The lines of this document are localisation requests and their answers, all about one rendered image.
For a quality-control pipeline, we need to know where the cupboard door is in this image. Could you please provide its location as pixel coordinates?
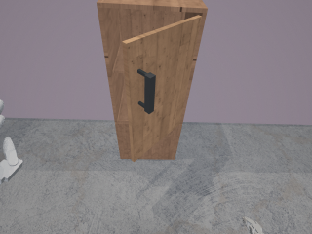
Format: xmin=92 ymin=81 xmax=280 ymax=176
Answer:
xmin=122 ymin=15 xmax=202 ymax=162

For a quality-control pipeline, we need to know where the right robot hand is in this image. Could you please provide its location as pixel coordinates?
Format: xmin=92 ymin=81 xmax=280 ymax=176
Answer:
xmin=242 ymin=216 xmax=264 ymax=234

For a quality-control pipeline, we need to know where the left robot hand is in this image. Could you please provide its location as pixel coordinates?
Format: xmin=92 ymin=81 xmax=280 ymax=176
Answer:
xmin=0 ymin=99 xmax=23 ymax=185

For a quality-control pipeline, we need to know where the handle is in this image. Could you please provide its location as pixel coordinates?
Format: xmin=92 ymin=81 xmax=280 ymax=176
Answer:
xmin=137 ymin=69 xmax=156 ymax=114

